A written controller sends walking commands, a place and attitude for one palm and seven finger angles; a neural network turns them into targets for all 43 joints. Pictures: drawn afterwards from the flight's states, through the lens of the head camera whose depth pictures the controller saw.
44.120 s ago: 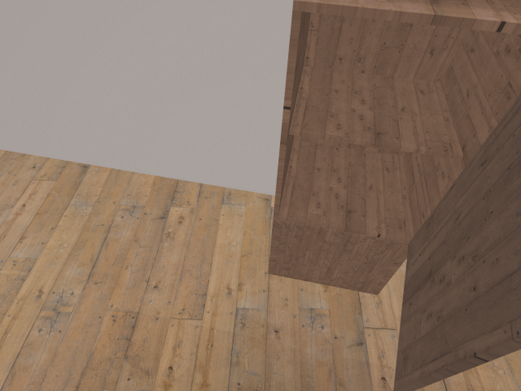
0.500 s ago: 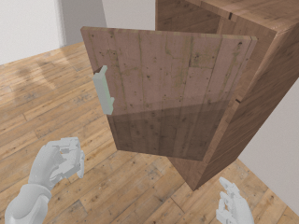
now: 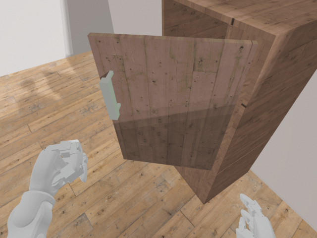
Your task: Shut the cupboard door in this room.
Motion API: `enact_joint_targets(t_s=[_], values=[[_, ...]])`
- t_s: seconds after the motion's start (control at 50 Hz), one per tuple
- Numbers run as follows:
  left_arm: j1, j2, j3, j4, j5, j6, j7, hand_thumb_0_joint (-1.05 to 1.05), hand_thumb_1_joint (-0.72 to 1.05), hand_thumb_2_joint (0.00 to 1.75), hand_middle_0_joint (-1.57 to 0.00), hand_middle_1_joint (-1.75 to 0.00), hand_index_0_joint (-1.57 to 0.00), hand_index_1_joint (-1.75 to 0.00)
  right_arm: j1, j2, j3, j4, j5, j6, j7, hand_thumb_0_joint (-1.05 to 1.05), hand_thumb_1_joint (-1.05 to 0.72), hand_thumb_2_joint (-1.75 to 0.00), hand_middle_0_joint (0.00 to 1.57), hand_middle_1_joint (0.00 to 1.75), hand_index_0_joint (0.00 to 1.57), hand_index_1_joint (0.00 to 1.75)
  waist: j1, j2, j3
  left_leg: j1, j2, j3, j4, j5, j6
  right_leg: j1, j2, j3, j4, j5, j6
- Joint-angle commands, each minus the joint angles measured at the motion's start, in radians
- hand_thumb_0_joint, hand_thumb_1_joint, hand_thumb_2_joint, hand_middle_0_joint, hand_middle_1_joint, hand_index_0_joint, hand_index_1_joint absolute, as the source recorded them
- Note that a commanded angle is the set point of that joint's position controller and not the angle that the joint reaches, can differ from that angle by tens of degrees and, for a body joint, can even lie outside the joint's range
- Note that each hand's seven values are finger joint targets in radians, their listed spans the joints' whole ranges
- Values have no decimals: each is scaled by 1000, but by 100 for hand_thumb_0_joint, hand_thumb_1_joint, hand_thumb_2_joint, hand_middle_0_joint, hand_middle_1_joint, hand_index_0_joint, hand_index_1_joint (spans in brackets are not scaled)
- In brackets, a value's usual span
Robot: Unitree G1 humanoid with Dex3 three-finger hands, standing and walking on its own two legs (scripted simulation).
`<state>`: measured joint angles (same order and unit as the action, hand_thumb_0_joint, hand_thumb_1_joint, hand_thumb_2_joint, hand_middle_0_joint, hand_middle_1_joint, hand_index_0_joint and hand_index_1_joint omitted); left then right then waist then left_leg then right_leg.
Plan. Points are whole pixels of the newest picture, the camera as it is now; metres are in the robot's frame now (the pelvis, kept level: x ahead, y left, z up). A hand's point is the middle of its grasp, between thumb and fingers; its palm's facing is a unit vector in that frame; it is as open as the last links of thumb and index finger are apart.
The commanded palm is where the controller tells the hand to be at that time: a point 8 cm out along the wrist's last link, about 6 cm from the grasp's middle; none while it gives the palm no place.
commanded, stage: bring the fist close to the handle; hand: left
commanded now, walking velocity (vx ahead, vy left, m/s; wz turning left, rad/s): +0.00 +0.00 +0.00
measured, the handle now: (112, 95) +0.48 +0.19 +0.10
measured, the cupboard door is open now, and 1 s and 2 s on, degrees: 49 49 45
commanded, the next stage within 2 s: push the door shut along its arc in 1.44 s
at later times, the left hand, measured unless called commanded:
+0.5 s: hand (103, 145) +0.29 +0.16 +0.11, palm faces -0.06 -1.00 -0.04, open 3.1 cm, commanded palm +0.27 +0.22 +0.11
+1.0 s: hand (115, 119) +0.37 +0.15 +0.12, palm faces -0.05 -1.00 -0.04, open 3.1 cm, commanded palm +0.35 +0.20 +0.11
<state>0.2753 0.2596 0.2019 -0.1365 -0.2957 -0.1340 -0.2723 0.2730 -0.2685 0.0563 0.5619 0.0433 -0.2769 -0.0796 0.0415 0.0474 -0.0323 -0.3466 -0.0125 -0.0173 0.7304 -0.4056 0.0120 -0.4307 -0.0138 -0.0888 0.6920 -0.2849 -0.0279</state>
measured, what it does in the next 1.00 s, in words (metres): stands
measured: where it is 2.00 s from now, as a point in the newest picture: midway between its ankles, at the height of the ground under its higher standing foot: outside the picture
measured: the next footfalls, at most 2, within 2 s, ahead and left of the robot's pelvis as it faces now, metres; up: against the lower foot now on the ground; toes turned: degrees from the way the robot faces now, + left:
none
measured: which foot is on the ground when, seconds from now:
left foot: down 0.00-1.00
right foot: down 0.00-1.00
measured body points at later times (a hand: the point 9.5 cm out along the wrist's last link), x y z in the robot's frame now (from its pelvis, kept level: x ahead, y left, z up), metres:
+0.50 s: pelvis +0.00 +0.00 +0.00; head +0.02 -0.02 +0.45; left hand +0.29 +0.22 +0.11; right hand +0.16 -0.23 -0.08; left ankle -0.01 +0.11 -0.72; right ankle +0.05 -0.10 -0.72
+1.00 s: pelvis +0.01 +0.00 +0.00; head +0.03 -0.02 +0.45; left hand +0.37 +0.21 +0.12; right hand +0.16 -0.24 -0.09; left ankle -0.01 +0.11 -0.72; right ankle +0.05 -0.10 -0.72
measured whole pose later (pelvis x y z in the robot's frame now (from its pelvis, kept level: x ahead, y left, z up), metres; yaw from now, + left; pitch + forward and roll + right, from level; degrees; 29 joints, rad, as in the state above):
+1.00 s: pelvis +0.01 +0.00 +0.00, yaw -1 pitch +4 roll +1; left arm -0.30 0.25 0.16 0.38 -0.21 -0.10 -0.19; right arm 0.25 -0.26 0.05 0.61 0.04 -0.18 -0.07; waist 0.00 0.03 -0.03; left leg -0.36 -0.02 0.01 0.67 -0.38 0.01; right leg -0.47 -0.02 -0.06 0.68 -0.28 -0.03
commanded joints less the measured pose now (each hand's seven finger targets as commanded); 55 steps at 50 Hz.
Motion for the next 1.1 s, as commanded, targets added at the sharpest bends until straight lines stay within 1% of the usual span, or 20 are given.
enact_joint_targets(t_s=[0.0, 0.04, 0.06, 0.1, 0.16, 0.18, 0.24, 0.28, 0.36, 0.38, 0.4, 0.44, 0.46, 0.52, 0.58, 0.68, 0.78, 0.92, 0.98, 1.08], values=[[-128, 161, 48, -200, -8, -8, -34, 0, 90, 90, -130, -150, -130, -150, -94, -107, -49, -178, 7, -62, -14, 0, -90, -90, 20, 30, 20, 30, -10, -64, -91, -107, -9, -11, -132, 77, 16, 152, -22, 111, -164, -125, 16], [-179, 162, 62, -244, -16, -20, -21, 0, 90, 90, -130, -150, -130, -150, -103, -102, -44, -179, 2, -66, -16, 0, -90, -90, 20, 30, 20, 30, -8, -60, -124, -92, -11, -11, -133, 97, 15, 165, -19, 102, -155, -106, 17], [-223, 200, 100, -252, -21, -34, 0, 0, 90, 90, -130, -150, -130, -150, -99, -102, -44, -169, 1, -66, -20, 0, -90, -90, 20, 30, 20, 30, -12, -72, -119, -96, -7, -12, -128, 95, 14, 165, -18, 106, -157, -118, 18], [-317, 172, 82, -238, -20, -60, 28, 0, 90, 90, -130, -150, -130, -150, -98, -96, -39, -151, 1, -69, -22, 0, -90, -90, 20, 30, 20, 30, -27, -41, -104, -81, -4, -21, -144, 83, 10, 139, -10, 83, -145, -110, 18], [-338, 127, 29, -183, -2, -82, 50, 0, 90, 90, -130, -150, -130, -150, -88, -97, -38, -131, 1, -77, -20, 0, -90, -90, 20, 30, 20, 30, -33, -20, -98, -69, -1, -26, -154, 74, 10, 120, -2, 65, -129, -84, 14], [-359, 96, -12, -161, 6, -78, 48, 0, 90, 90, -130, -150, -130, -150, -86, -97, -37, -127, 3, -78, -19, 0, -90, -90, 20, 30, 20, 30, -44, -13, -93, -68, -2, -26, -159, 72, 9, 115, -4, 59, -125, -72, 15], [-342, 86, -49, -84, 35, -36, 33, 0, 90, 90, -130, -150, -130, -150, -72, -105, -40, -125, 5, -73, -18, 0, -90, -90, 20, 30, 20, 30, -34, 4, -99, -67, -2, -30, -173, 94, 6, 123, -5, 47, -111, -18, 9], [-349, 91, -49, -39, 41, 2, 22, 0, 90, 90, -130, -150, -130, -150, -73, -109, -41, -129, 5, -61, -18, 0, -90, -90, 20, 30, 20, 30, -31, -34, -108, -78, -2, -23, -169, 115, 11, 139, -9, 54, -116, 4, 12], [-409, 166, 52, -47, 30, 20, 47, 0, 90, 90, -130, -150, -130, -150, -83, -107, -43, -142, 0, -40, -17, 0, -90, -90, 20, 30, 20, 30, 0, -75, -172, -73, -3, -15, -172, 184, 5, 205, -10, 55, -105, 68, 10], [-432, 135, 42, -66, 21, 12, 54, 0, 90, 90, -130, -150, -130, -150, -95, -97, -42, -148, -2, -38, -14, 0, -90, -90, 20, 30, 20, 30, 4, -53, -196, -60, -6, -7, -173, 208, 4, 219, -12, 57, -100, 102, 10], [-469, 160, 67, -68, 20, -1, 67, 0, 90, 90, -130, -150, -130, -150, -90, -97, -41, -141, -3, -36, -12, 0, -90, -90, 20, 30, 20, 30, 0, -65, -208, -52, -4, -11, -175, 224, 1, 225, -9, 52, -92, 125, 9], [-497, 128, 49, -91, 22, -33, 85, 0, 90, 90, -130, -150, -130, -150, -86, -89, -43, -139, -6, -37, -6, 0, -90, -90, 20, 30, 20, 30, -1, -33, -236, -26, -4, -6, -172, 270, -6, 230, -6, 46, -76, 185, 7], [-476, 145, 66, -76, 26, -43, 93, 0, 90, 90, -130, -150, -130, -150, -82, -92, -44, -136, -10, -37, -2, 0, -90, -90, 20, 30, 20, 30, 7, -48, -238, -31, -1, -5, -168, 288, -4, 239, -4, 50, -74, 205, 7], [-491, 74, -20, -23, 48, -53, 82, 0, 90, 90, -130, -150, -130, -150, -71, -92, -47, -121, -5, -30, 6, 0, -90, -90, 20, 30, 20, 30, -22, -14, -196, -26, -1, 6, -164, 289, -7, 197, -4, 45, -74, 223, 7], [-517, 64, -52, 54, 63, -23, 64, 0, 90, 90, -130, -150, -130, -150, -59, -105, -53, -113, 2, -19, 4, 0, -90, -90, 20, 30, 20, 30, -38, -59, -147, -48, 2, 1, -168, 237, 1, 171, -3, 46, -91, 173, 8], [-689, 101, -32, 77, 59, 6, 67, 0, 90, 90, -130, -150, -130, -150, -75, -109, -50, -115, 5, 4, -11, 0, -90, -90, 20, 30, 20, 30, -47, -60, -178, -48, -6, 2, -169, 177, 8, 173, -10, 61, -108, 105, 11], [-766, 149, 39, 94, 53, -43, 110, 0, 90, 90, -130, -150, -130, -150, -73, -96, -49, -103, -6, 16, -7, 0, -90, -90, 20, 30, 20, 30, -22, -43, -303, -18, -5, 9, -159, 283, 3, 258, -11, 68, -75, 245, 8], [-837, 127, 5, 356, 75, -17, 83, 0, 90, 90, -130, -150, -130, -150, -54, -110, -52, -82, 5, 58, 1, 0, -90, -90, 20, 30, 20, 30, -46, -67, -198, -79, -8, 25, -161, 234, 6, 205, -13, 73, -94, 224, 8], [-892, 132, 7, 368, 68, -13, 67, 0, 90, 90, -130, -150, -130, -150, -47, -115, -58, -91, 6, 69, 2, 0, -90, -90, 20, 30, 20, 30, -47, -74, -254, -67, -8, 25, -151, 255, 9, 226, -15, 77, -88, 248, 7], [-969, 157, 35, 334, 54, -71, 75, 0, 90, 90, -130, -150, -130, -150, -40, -115, -62, -95, 0, 72, 3, 0, -90, -90, 20, 30, 20, 30, -42, -87, -342, -49, -6, 24, -143, 294, 9, 270, -13, 83, -69, 302, 8]])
